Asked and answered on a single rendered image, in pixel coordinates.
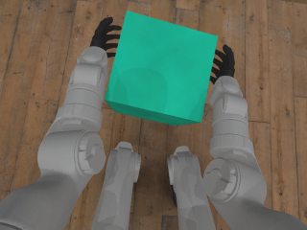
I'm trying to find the robot right shin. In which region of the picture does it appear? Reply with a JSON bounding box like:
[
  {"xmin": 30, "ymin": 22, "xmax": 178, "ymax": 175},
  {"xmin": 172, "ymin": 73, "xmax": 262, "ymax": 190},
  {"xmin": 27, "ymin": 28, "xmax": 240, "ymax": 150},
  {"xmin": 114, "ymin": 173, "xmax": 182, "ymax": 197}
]
[{"xmin": 173, "ymin": 146, "xmax": 201, "ymax": 193}]

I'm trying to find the robot right forearm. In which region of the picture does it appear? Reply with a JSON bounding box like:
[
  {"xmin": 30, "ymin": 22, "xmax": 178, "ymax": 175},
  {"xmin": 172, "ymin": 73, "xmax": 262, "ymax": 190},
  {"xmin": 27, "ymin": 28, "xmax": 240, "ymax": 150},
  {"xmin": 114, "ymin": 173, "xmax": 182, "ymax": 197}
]
[{"xmin": 208, "ymin": 76, "xmax": 262, "ymax": 173}]

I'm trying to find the right robot upper arm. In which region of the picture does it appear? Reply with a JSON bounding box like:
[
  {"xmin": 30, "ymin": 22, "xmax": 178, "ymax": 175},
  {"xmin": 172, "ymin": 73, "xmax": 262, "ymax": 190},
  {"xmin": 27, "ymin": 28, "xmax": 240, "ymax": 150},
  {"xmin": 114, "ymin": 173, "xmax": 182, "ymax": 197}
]
[{"xmin": 201, "ymin": 156, "xmax": 307, "ymax": 230}]

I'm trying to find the right robot thigh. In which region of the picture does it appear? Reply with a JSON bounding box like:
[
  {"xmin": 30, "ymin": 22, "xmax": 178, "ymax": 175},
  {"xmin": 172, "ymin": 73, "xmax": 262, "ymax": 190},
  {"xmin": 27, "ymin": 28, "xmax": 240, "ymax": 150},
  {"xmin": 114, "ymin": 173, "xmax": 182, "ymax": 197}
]
[{"xmin": 167, "ymin": 151, "xmax": 216, "ymax": 230}]

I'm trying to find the robot right hand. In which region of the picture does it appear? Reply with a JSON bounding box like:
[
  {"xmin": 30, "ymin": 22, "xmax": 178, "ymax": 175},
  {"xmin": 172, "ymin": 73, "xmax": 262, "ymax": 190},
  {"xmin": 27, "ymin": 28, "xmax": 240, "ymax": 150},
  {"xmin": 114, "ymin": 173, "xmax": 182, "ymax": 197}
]
[{"xmin": 209, "ymin": 44, "xmax": 235, "ymax": 84}]

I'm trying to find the robot left hand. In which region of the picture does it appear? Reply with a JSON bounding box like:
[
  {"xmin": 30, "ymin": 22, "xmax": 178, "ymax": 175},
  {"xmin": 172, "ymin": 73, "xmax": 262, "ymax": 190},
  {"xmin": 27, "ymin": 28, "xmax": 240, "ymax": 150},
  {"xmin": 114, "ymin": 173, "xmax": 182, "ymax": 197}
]
[{"xmin": 90, "ymin": 17, "xmax": 122, "ymax": 58}]

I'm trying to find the carton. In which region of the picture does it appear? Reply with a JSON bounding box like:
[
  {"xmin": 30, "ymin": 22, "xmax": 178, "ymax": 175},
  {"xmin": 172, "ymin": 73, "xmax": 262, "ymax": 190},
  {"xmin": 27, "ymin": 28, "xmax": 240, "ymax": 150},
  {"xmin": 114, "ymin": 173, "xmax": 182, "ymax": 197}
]
[{"xmin": 105, "ymin": 11, "xmax": 218, "ymax": 126}]

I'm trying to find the robot left forearm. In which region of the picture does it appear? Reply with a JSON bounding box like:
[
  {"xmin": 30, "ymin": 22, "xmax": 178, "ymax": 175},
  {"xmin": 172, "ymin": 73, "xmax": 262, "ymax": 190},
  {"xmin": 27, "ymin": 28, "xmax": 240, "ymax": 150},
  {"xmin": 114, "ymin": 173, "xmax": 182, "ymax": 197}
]
[{"xmin": 37, "ymin": 46, "xmax": 108, "ymax": 164}]

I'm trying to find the left robot upper arm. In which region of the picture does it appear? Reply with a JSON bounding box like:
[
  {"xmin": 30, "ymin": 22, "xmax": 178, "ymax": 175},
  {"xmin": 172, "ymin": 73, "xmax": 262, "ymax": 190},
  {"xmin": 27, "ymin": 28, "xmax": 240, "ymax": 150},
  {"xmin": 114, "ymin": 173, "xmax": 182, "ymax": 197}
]
[{"xmin": 0, "ymin": 129, "xmax": 106, "ymax": 230}]

